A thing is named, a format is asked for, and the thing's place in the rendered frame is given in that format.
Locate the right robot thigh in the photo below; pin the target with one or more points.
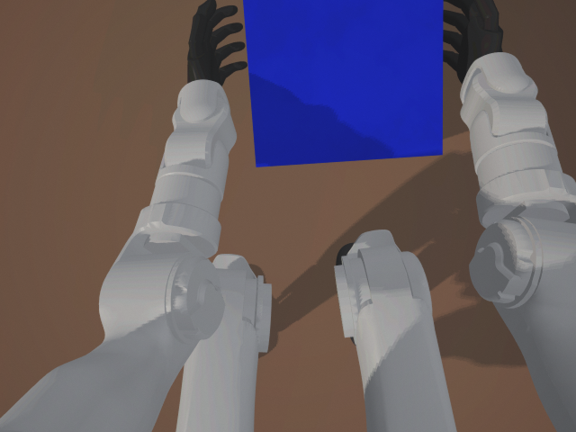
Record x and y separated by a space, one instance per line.
402 373

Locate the robot left upper arm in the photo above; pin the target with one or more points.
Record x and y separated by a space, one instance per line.
155 308

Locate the robot left forearm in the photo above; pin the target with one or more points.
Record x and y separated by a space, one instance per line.
184 209

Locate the carton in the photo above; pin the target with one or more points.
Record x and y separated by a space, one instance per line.
344 80

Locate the robot right forearm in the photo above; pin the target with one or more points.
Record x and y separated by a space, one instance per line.
513 149

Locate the robot left hand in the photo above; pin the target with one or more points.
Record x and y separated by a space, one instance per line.
203 58

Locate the robot right upper arm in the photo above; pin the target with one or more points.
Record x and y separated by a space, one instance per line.
527 268

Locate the robot right hand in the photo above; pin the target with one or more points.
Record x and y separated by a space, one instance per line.
480 33

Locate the robot left shin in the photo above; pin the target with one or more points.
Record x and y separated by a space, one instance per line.
231 261

